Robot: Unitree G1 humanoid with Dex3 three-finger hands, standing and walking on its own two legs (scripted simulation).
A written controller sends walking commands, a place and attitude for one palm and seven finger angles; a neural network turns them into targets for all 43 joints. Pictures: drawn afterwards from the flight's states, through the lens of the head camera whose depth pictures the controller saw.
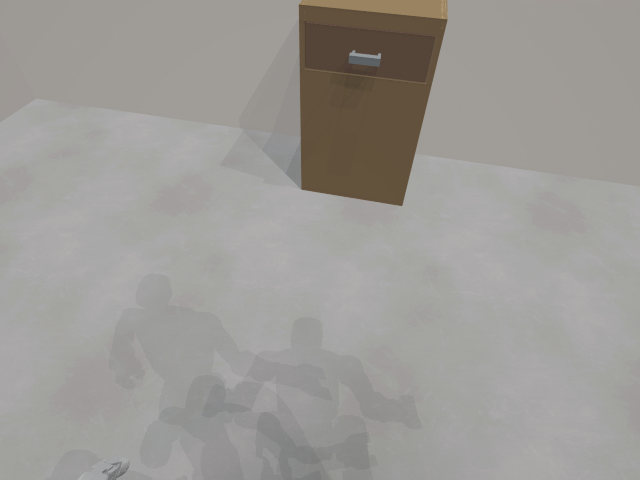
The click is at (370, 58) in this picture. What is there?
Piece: drawer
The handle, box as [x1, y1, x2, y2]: [348, 50, 380, 66]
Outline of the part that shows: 349,54 348,62 376,66 379,65 380,53 378,53 377,56 355,53 355,51 353,50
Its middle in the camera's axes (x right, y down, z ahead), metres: +0.16 -0.64 +1.37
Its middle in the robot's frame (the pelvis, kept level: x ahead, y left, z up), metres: +1.45 -0.09 -0.08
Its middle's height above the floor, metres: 0.69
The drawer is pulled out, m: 0.00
